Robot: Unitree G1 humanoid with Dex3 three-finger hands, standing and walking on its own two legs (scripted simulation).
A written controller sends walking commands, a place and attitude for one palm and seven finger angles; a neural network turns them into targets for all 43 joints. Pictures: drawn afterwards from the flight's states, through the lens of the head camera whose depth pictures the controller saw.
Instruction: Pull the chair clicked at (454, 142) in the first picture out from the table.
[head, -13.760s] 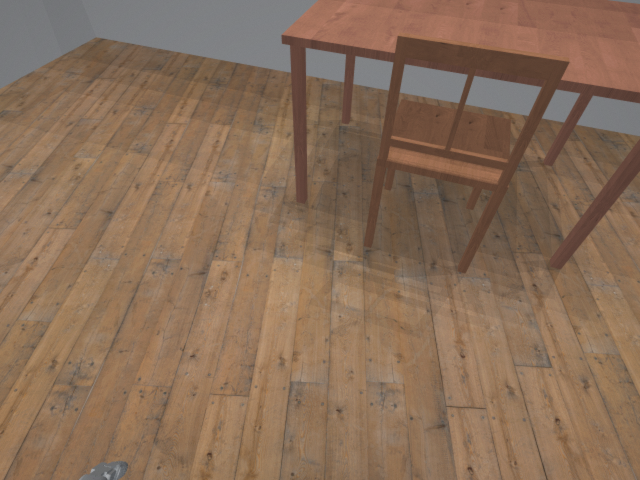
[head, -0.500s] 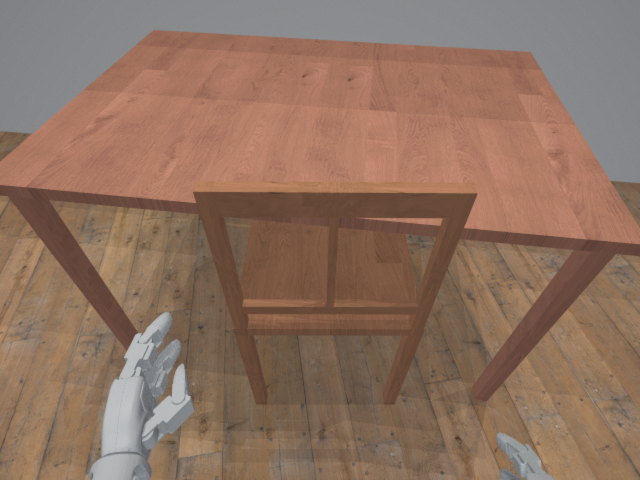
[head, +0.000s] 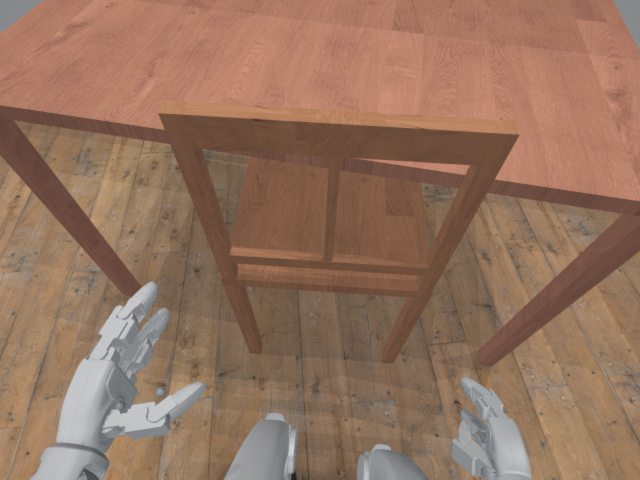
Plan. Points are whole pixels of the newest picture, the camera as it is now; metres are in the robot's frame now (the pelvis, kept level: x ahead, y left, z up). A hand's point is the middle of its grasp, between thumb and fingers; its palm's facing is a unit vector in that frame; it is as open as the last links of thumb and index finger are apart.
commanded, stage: raise the hand toward the chair's back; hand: left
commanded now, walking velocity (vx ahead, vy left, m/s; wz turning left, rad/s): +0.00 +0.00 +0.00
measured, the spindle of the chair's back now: (331, 213) +0.49 +0.03 +0.00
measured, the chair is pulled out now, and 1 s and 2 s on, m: -0.08 -0.08 -0.08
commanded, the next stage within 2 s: aim the fingers beside a spindle in 1.36 s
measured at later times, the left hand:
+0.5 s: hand (135, 356) +0.24 +0.22 +0.05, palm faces +0.06 -1.00 -0.04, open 16.1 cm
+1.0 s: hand (116, 327) +0.26 +0.25 +0.06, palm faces +0.03 -1.00 -0.04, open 16.9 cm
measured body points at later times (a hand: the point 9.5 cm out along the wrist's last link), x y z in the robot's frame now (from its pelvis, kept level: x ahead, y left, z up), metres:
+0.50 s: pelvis +0.02 +0.03 +0.02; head +0.09 +0.05 +0.46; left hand +0.23 +0.28 +0.06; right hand +0.21 -0.21 -0.05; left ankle +0.07 +0.10 -0.63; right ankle +0.01 -0.07 -0.63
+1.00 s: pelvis +0.02 +0.05 +0.03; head +0.09 +0.07 +0.47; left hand +0.25 +0.30 +0.07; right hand +0.17 -0.20 -0.05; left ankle +0.07 +0.10 -0.63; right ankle +0.01 -0.07 -0.63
